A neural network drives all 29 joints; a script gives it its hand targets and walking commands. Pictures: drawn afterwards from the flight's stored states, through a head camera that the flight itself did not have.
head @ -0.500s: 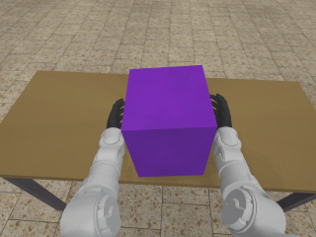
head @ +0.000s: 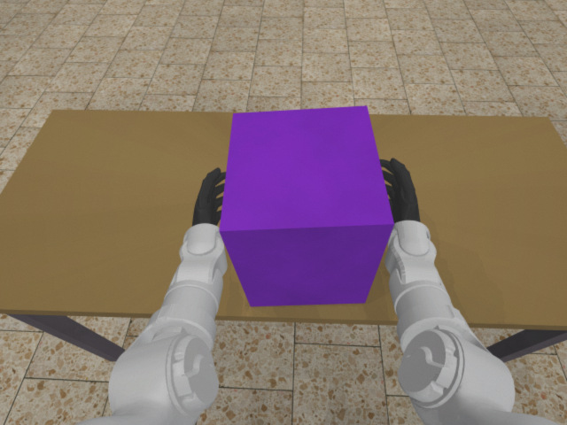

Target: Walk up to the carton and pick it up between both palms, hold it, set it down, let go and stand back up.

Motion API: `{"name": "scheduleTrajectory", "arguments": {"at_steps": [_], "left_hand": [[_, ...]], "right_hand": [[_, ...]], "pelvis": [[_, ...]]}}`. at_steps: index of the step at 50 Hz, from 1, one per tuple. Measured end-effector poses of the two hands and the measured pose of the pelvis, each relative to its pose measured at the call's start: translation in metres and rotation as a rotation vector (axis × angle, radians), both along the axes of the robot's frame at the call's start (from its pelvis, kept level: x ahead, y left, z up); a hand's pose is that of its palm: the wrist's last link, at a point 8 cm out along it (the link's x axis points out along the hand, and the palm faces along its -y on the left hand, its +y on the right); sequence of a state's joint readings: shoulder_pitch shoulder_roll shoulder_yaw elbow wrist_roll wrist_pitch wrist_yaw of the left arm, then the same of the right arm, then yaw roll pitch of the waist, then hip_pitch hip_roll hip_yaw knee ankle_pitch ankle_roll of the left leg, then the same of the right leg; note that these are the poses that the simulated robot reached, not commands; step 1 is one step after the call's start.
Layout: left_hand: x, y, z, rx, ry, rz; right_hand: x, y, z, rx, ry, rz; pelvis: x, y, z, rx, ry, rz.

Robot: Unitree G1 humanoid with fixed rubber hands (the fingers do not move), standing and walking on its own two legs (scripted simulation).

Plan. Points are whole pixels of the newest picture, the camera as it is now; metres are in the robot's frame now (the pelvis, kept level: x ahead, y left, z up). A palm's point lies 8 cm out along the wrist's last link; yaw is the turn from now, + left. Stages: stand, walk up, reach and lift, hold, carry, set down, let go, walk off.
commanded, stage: set down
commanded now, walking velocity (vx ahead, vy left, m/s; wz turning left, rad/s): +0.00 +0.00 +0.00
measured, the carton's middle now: (303, 214) +0.45 -0.01 +0.00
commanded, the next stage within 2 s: none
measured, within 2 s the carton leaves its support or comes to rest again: rests again in 0.04 s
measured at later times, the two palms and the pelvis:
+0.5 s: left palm (208, 220) +0.42 +0.14 +0.03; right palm (402, 220) +0.41 -0.15 +0.03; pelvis -0.01 +0.00 +0.00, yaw +0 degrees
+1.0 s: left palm (201, 201) +0.44 +0.15 +0.05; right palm (401, 208) +0.43 -0.15 +0.04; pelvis -0.01 +0.01 -0.01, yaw -2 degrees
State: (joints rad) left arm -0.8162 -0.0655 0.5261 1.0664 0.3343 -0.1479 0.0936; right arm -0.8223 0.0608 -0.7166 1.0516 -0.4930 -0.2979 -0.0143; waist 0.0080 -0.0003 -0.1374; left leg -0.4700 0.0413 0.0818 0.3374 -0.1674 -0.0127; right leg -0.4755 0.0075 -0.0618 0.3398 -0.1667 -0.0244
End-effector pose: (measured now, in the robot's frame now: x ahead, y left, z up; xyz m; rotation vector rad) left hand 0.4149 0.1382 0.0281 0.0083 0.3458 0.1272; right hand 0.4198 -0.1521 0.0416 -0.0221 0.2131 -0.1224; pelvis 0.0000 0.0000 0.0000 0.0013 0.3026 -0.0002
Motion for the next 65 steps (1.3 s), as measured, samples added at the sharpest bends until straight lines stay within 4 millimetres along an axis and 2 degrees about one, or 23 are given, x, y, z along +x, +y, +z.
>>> {"name": "scheduleTrajectory", "arguments": {"at_steps": [8,38,45,49,56,60,65], "left_hand": [[0.003,-0.001,-0.001,0.017,-0.018,-0.012],[0.004,0.0,-0.004,0.016,-0.037,-0.02],[0.011,0.004,0.003,0.03,-0.04,-0.02],[0.019,0.007,0.017,0.038,-0.064,-0.017],[0.03,0.015,0.043,0.042,-0.07,-0.015],[0.03,0.019,0.047,0.037,-0.065,-0.012],[0.024,0.024,0.042,0.022,-0.056,-0.01]], "right_hand": [[-0.006,-0.001,-0.01,0.006,0.024,-0.012],[-0.005,-0.002,-0.008,-0.012,0.031,0.016],[0.002,-0.001,-0.006,0.003,0.067,0.041],[0.007,0.0,-0.002,0.02,0.08,0.042],[0.02,-0.002,0.018,0.024,0.08,0.047],[0.024,-0.006,0.032,0.025,0.065,0.036],[0.023,-0.016,0.043,0.011,0.066,0.02]], "pelvis": [[-0.002,0.002,-0.001,-0.002,0.018,-0.003],[-0.007,0.002,-0.002,-0.002,0.035,-0.019],[-0.009,0.004,-0.006,-0.007,0.085,-0.036],[-0.013,0.005,-0.01,-0.012,0.111,-0.035],[-0.02,0.006,-0.014,-0.019,0.126,-0.033],[-0.023,0.006,-0.016,-0.021,0.13,-0.03],[-0.026,0.003,-0.015,-0.021,0.117,-0.026]]}}
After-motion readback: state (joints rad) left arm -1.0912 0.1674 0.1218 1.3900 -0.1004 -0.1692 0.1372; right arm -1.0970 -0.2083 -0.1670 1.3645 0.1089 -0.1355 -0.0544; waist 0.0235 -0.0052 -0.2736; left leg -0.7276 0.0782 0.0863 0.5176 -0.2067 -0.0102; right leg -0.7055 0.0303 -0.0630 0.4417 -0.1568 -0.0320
